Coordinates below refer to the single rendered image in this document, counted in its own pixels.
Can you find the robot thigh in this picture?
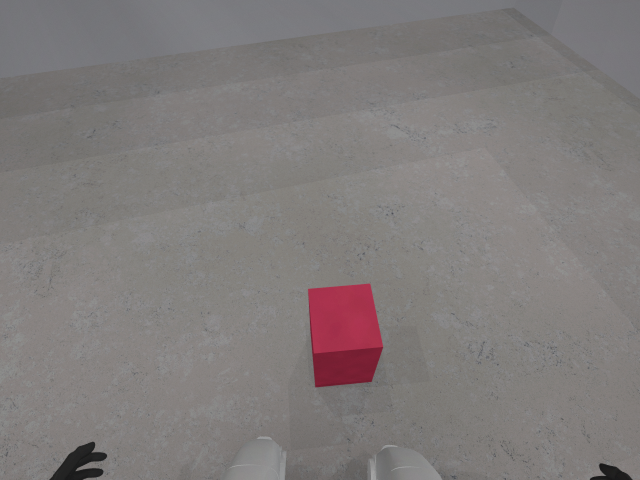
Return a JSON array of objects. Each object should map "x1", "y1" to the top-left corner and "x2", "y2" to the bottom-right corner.
[
  {"x1": 367, "y1": 447, "x2": 442, "y2": 480},
  {"x1": 220, "y1": 439, "x2": 286, "y2": 480}
]

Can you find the left robot hand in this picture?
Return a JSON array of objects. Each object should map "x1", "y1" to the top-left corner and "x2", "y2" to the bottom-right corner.
[{"x1": 49, "y1": 442, "x2": 107, "y2": 480}]

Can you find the robot left thigh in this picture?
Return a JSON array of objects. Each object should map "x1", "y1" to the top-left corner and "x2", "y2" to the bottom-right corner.
[{"x1": 220, "y1": 439, "x2": 286, "y2": 480}]

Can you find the robot right thigh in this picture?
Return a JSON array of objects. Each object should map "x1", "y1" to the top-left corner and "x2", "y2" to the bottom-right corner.
[{"x1": 367, "y1": 447, "x2": 442, "y2": 480}]

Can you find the carton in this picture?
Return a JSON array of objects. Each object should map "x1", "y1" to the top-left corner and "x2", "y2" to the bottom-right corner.
[{"x1": 308, "y1": 284, "x2": 383, "y2": 387}]

